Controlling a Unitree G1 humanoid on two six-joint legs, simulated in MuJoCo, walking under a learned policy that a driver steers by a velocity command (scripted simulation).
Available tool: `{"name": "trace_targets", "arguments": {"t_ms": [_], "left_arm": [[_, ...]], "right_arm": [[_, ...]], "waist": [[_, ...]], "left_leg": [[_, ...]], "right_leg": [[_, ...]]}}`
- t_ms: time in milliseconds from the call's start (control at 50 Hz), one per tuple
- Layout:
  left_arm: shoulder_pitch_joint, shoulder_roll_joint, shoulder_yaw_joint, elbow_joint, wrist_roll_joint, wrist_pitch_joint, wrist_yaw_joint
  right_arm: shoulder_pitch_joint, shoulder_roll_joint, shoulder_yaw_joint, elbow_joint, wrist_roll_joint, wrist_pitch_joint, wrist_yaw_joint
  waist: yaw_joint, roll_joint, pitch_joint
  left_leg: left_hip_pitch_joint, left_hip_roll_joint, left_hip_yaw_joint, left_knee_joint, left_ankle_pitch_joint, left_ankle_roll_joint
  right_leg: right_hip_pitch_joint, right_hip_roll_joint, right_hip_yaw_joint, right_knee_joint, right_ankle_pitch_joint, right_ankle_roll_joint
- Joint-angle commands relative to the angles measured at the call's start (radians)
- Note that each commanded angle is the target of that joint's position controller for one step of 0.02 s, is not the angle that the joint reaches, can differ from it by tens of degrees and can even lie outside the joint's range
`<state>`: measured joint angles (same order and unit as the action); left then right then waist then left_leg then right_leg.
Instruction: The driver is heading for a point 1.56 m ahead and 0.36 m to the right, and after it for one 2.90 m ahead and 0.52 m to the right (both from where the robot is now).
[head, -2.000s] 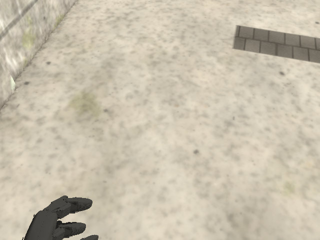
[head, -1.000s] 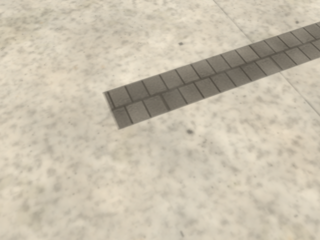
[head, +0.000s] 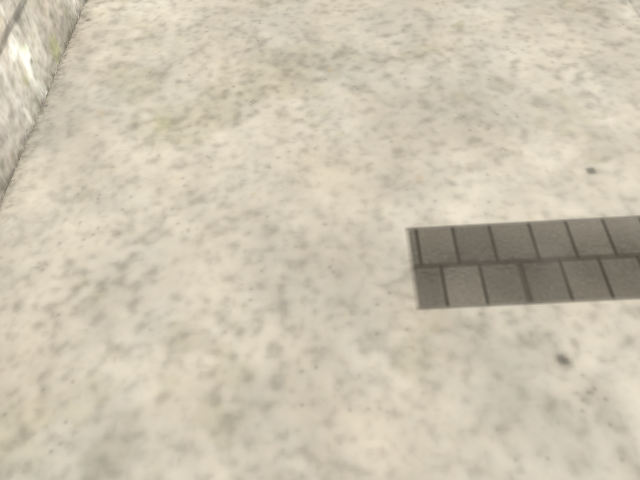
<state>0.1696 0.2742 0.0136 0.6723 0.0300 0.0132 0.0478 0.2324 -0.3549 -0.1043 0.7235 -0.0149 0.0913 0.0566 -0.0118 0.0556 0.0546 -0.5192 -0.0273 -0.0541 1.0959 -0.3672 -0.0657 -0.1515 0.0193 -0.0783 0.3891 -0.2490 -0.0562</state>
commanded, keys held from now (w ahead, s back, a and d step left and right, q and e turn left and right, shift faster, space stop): q+shift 0.06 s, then shift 0.02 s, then e+shift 0.02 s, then w+e+shift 0.82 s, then e+shift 0.08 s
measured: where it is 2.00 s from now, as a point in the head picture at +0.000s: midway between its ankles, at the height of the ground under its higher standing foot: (425, 354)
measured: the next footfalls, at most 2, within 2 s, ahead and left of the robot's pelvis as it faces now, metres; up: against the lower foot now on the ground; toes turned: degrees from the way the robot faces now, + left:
left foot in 0.22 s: +0.02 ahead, +0.13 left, +0.00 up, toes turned +9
right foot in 0.72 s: +0.42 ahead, -0.05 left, +0.00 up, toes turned -19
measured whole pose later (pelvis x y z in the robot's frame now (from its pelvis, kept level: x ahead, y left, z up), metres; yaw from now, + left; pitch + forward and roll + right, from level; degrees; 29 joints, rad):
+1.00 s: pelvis +0.50 -0.06 -0.01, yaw -29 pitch +2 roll +0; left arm 0.45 0.30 0.06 0.84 0.00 -0.05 -0.01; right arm 0.02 -0.26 0.02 0.59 -0.06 -0.06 0.03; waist 0.07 0.01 0.04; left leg -0.77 0.15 -0.08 0.85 -0.08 -0.06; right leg -0.01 0.20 0.15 0.35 -0.33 -0.18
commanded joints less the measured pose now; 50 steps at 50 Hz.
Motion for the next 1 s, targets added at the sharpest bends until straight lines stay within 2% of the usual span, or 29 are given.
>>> {"name": "trace_targets", "arguments": {"t_ms": [20,100,140,160,180,200,220,240,260,280,300,320,360,400,480,560,600,640,680,700,720,740,760,800,840,860,920,940,1000], "left_arm": [[0.083,0.162,0.052,-0.029,0.002,-0.008,-0.003],[0.093,0.175,0.064,-0.017,0.002,-0.015,-0.024],[0.133,0.198,0.072,0.003,0.009,-0.023,-0.042],[0.134,0.198,0.071,0.010,0.011,-0.025,-0.051],[0.118,0.182,0.065,0.021,0.006,-0.022,-0.061],[0.087,0.158,0.058,0.029,-0.007,-0.016,-0.067],[0.070,0.104,0.043,0.028,-0.014,-0.019,-0.072],[0.028,-0.015,0.009,-0.033,-0.024,-0.029,-0.086],[-0.043,0.084,0.035,-0.049,-0.013,-0.028,-0.078],[-0.070,0.138,0.057,-0.045,-0.025,-0.032,-0.084],[-0.004,0.147,0.067,-0.010,-0.035,-0.037,-0.097],[0.054,0.151,0.074,0.027,-0.030,-0.033,-0.100],[0.099,0.128,0.073,0.071,-0.008,-0.017,-0.108],[0.060,0.093,0.068,0.061,-0.013,-0.011,-0.119],[-0.044,0.071,0.061,0.028,-0.015,-0.010,-0.131],[-0.156,0.042,0.036,-0.021,-0.006,-0.012,-0.149],[-0.170,0.028,0.022,-0.042,-0.012,-0.010,-0.147],[-0.125,0.052,0.024,-0.040,-0.020,-0.005,-0.136],[0.143,0.122,0.052,0.025,-0.025,-0.004,-0.121],[0.335,0.185,0.084,0.083,-0.022,-0.014,-0.106],[0.386,0.230,0.112,0.117,-0.021,-0.017,-0.082],[0.259,0.318,0.127,0.091,-0.003,-0.002,-0.072],[0.272,0.325,0.137,0.068,-0.017,-0.002,-0.075],[0.261,0.236,0.118,0.103,-0.014,-0.019,-0.059],[0.169,0.188,0.094,0.087,-0.011,-0.047,-0.043],[0.157,0.171,0.085,0.082,-0.018,-0.061,-0.044],[0.176,0.185,0.084,0.080,-0.029,-0.093,-0.054],[0.193,0.187,0.086,0.084,-0.027,-0.095,-0.052],[0.274,0.202,0.098,0.119,-0.043,-0.078,-0.053]], "right_arm": [[-0.086,-0.048,0.002,-0.108,0.006,-0.007,0.014],[-0.124,-0.014,0.020,-0.140,0.013,-0.006,0.016],[-0.126,-0.013,0.028,-0.142,0.010,-0.009,0.009],[-0.126,-0.013,0.032,-0.137,0.005,-0.013,0.008],[-0.089,0.006,0.040,-0.113,-0.002,-0.021,0.004],[0.005,0.022,0.047,-0.065,-0.009,-0.038,-0.004],[0.160,-0.027,0.033,-0.002,-0.022,-0.062,-0.019],[0.315,-0.150,0.010,0.011,-0.048,-0.083,-0.036],[0.269,-0.209,-0.009,-0.003,-0.045,-0.095,-0.057],[0.187,-0.131,0.016,-0.007,-0.040,-0.104,-0.066],[0.105,-0.077,0.035,-0.014,-0.028,-0.116,-0.067],[0.053,-0.054,0.042,-0.025,-0.020,-0.128,-0.068],[0.051,-0.016,0.053,-0.022,-0.015,-0.150,-0.072],[0.088,-0.020,0.049,0.001,-0.012,-0.167,-0.065],[0.145,-0.007,0.050,0.049,-0.018,-0.187,-0.060],[0.193,0.001,0.056,0.105,-0.018,-0.199,-0.071],[0.182,-0.017,0.059,0.120,-0.018,-0.198,-0.077],[0.198,-0.072,0.049,0.128,-0.021,-0.186,-0.097],[0.134,-0.145,0.026,0.108,-0.038,-0.153,-0.111],[0.100,-0.166,0.018,0.086,-0.038,-0.144,-0.102],[0.091,-0.111,0.028,0.087,-0.035,-0.149,-0.079],[0.082,0.047,0.070,-0.014,-0.022,-0.177,-0.054],[-0.037,-0.024,0.067,-0.084,-0.022,-0.208,-0.053],[-0.041,-0.042,0.075,-0.089,-0.021,-0.233,-0.052],[0.003,-0.029,0.084,-0.072,-0.058,-0.196,-0.051],[0.013,-0.023,0.086,-0.072,-0.067,-0.172,-0.047],[-0.155,-0.003,0.102,-0.151,-0.059,-0.145,-0.035],[-0.211,0.008,0.108,-0.174,-0.050,-0.149,-0.031],[-0.270,0.046,0.125,-0.194,-0.032,-0.165,-0.028]], "waist": [[0.062,-0.204,-0.043],[0.062,-0.219,-0.071],[0.078,-0.246,-0.117],[0.075,-0.248,-0.100],[0.038,-0.219,-0.061],[-0.031,-0.160,-0.025],[-0.105,-0.034,-0.054],[-0.176,0.261,-0.155],[-0.191,0.177,-0.011],[-0.140,0.087,0.079],[-0.071,0.085,0.091],[-0.029,0.089,0.063],[-0.013,0.079,0.037],[-0.016,0.047,0.069],[-0.024,0.021,0.128],[-0.030,-0.005,0.159],[-0.002,0.001,0.130],[0.043,0.049,0.038],[0.194,0.098,-0.117],[0.275,0.072,-0.205],[0.270,-0.057,-0.201],[0.114,-0.316,-0.178],[0.174,-0.153,-0.247],[0.077,0.022,-0.047],[-0.016,0.039,0.021],[-0.035,0.027,0.034],[-0.007,-0.009,0.095],[0.011,-0.016,0.117],[0.079,-0.064,0.038]], "left_leg": [[-0.128,0.031,0.059,-0.075,-0.024,-0.011],[0.052,0.021,0.099,-0.254,-0.074,0.024],[0.153,-0.014,0.119,-0.354,-0.122,0.064],[0.204,-0.022,0.120,-0.427,-0.131,0.086],[0.309,-0.027,0.128,-0.549,-0.078,0.112],[0.497,-0.036,0.146,-0.703,0.028,0.138],[0.757,0.039,0.048,-0.767,0.015,0.158],[0.953,0.391,-0.386,-0.911,-0.378,0.216],[0.741,0.474,-0.498,-0.976,-0.434,0.280],[0.662,0.411,-0.383,-0.970,-0.392,0.247],[0.615,0.354,-0.275,-0.978,-0.282,0.201],[0.613,0.311,-0.176,-0.989,-0.176,0.167],[0.579,0.267,-0.040,-0.995,-0.038,0.144],[0.547,0.261,0.037,-1.014,0.030,0.138],[0.526,0.248,0.155,-1.053,0.149,0.132],[0.584,0.241,0.270,-1.054,0.430,0.108],[0.601,0.234,0.344,-0.982,0.863,0.082],[0.672,0.262,0.360,-0.821,1.425,0.072],[0.653,0.314,0.337,-0.459,1.631,0.093],[0.521,0.311,0.305,-0.179,1.475,0.122],[0.282,0.188,0.301,0.173,0.746,0.121],[-0.220,-0.020,0.204,0.540,-0.094,0.058],[-0.358,-0.009,-0.022,0.582,-0.017,0.071],[-0.321,0.095,-0.039,0.381,0.069,0.077],[-0.205,0.144,-0.034,0.263,0.045,0.044],[-0.176,0.160,-0.023,0.212,0.030,0.027],[-0.132,0.166,0.058,-0.035,0.144,-0.011],[-0.115,0.148,0.074,-0.137,0.231,-0.015],[0.013,0.034,0.130,-0.406,0.457,0.021]], "right_leg": [[0.194,-0.276,0.115,-0.042,0.581,-0.142],[0.114,-0.284,0.049,0.006,0.633,-0.134],[0.073,-0.289,0.098,-0.058,0.205,-0.135],[0.026,-0.294,0.140,-0.104,-0.038,-0.139],[-0.061,-0.285,0.155,-0.126,-0.203,-0.134],[-0.200,-0.252,0.136,-0.077,-0.256,-0.121],[-0.389,-0.185,0.083,0.078,-0.263,-0.085],[-0.621,-0.052,-0.038,0.471,-0.395,-0.025],[-0.750,-0.005,0.114,0.618,-0.312,-0.033],[-0.752,-0.042,0.204,0.666,-0.181,-0.040],[-0.712,-0.051,0.206,0.666,-0.086,-0.032],[-0.679,-0.060,0.186,0.678,-0.026,-0.014],[-0.650,-0.070,0.140,0.768,0.047,0.008],[-0.701,-0.082,0.129,0.805,0.107,0.014],[-0.772,-0.083,0.087,0.740,0.201,0.015],[-0.754,-0.092,-0.027,0.571,0.218,-0.039],[-0.618,-0.047,-0.108,0.457,0.184,-0.087],[-0.456,0.034,-0.172,0.415,0.123,-0.130],[-0.178,0.088,-0.142,0.419,-0.041,-0.179],[0.076,0.110,-0.070,0.350,-0.121,-0.212],[0.281,0.052,0.079,0.231,-0.172,-0.246],[0.474,-0.192,0.650,0.082,-0.322,-0.391],[0.502,-0.254,0.896,-0.083,-0.366,-0.439],[0.239,-0.242,0.773,-0.185,-0.262,-0.347],[0.015,-0.131,0.582,-0.192,-0.135,-0.303],[-0.063,-0.097,0.532,-0.204,-0.112,-0.299],[-0.239,-0.020,0.443,-0.266,0.026,-0.281],[-0.248,-0.002,0.425,-0.244,0.220,-0.260],[-0.143,0.044,0.356,-0.091,0.754,-0.152]]}}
